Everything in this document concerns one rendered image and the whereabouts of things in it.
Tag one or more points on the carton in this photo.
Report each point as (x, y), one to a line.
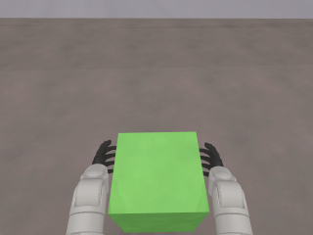
(158, 183)

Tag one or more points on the robot right forearm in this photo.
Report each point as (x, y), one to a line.
(228, 202)

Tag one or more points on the robot left forearm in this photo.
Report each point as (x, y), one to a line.
(89, 201)

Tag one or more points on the left robot hand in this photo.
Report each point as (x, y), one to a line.
(102, 156)

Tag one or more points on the right robot hand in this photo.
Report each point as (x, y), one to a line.
(213, 159)

